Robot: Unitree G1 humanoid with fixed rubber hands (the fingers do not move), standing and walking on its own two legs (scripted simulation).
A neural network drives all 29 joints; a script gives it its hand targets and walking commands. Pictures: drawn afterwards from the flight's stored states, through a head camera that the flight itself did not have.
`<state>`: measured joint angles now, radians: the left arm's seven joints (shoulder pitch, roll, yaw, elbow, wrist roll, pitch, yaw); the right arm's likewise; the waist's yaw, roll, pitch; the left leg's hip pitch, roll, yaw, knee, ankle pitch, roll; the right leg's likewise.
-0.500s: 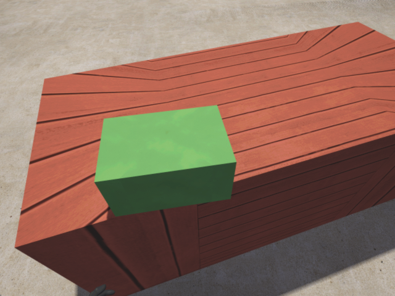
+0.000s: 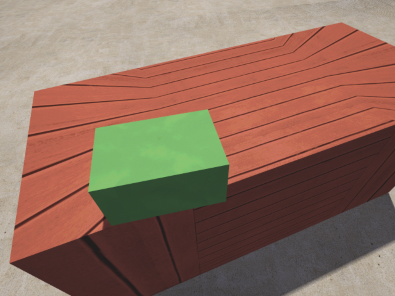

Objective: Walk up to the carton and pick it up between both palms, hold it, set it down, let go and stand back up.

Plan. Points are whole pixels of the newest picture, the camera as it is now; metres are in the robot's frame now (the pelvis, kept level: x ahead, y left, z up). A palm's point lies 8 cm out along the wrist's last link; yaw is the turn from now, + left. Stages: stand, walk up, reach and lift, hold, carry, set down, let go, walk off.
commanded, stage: stand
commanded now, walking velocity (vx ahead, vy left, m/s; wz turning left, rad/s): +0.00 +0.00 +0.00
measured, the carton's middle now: (161, 165) +0.42 +0.10 +0.00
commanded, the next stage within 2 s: none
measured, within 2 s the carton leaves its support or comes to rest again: neither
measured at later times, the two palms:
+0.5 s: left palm out of the picture +0.09 +0.24 -0.11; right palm out of the picture +0.01 -0.25 -0.14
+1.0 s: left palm out of the picture +0.09 +0.25 -0.13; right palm out of the picture +0.00 -0.23 -0.14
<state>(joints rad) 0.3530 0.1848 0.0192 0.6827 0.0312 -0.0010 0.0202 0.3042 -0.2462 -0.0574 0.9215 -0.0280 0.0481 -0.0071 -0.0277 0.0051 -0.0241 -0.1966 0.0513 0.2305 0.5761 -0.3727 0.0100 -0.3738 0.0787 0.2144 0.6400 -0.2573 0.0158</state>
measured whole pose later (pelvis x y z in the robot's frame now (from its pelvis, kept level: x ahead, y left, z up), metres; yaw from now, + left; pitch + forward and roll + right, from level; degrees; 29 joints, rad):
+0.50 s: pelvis +0.02 +0.01 +0.00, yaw -1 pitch +0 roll +1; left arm 0.32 0.18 0.01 0.79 0.02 0.01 0.04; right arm 0.32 -0.25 -0.05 0.98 -0.03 0.06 -0.02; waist -0.04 0.01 0.00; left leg -0.16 0.05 0.23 0.57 -0.40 0.01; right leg -0.35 0.08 0.22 0.64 -0.28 0.02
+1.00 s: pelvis +0.03 +0.02 +0.00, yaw -1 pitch -1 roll +1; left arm 0.28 0.18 0.00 0.93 0.02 0.02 0.05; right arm 0.33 -0.22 -0.03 1.05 -0.03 0.06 -0.03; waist -0.03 0.01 0.02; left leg -0.11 0.04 0.24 0.57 -0.44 0.02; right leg -0.31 0.07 0.22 0.65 -0.32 0.03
